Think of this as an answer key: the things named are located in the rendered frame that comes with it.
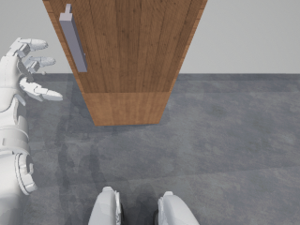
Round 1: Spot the left robot upper arm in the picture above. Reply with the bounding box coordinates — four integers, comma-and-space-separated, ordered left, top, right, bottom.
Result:
0, 153, 40, 225

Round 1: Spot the right robot thigh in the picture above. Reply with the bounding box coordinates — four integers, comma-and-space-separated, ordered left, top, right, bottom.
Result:
157, 195, 200, 225

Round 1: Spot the left robot thigh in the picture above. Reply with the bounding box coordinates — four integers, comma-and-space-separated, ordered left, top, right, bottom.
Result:
88, 190, 121, 225

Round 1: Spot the handle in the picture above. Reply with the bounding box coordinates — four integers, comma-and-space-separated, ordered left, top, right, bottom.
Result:
59, 4, 88, 72

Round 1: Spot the left robot forearm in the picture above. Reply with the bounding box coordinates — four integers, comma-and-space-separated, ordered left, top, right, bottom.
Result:
0, 87, 31, 158

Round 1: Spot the left robot hand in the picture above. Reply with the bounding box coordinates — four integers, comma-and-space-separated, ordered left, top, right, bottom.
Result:
0, 37, 64, 101

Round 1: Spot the cupboard door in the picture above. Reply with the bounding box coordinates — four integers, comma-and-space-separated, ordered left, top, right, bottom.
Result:
49, 0, 203, 94

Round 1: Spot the robot thigh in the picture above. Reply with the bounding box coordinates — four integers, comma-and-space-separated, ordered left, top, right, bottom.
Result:
157, 195, 200, 225
88, 190, 121, 225

